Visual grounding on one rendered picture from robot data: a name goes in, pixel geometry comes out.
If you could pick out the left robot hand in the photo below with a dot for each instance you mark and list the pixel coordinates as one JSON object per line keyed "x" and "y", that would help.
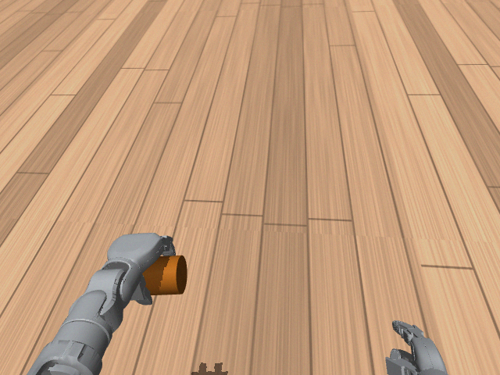
{"x": 143, "y": 249}

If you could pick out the left robot arm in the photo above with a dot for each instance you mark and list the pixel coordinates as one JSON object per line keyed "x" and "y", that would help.
{"x": 85, "y": 334}

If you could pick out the right robot hand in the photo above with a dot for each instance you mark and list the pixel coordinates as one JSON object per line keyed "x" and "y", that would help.
{"x": 425, "y": 354}

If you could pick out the can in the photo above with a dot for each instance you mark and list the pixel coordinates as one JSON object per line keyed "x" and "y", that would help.
{"x": 167, "y": 276}

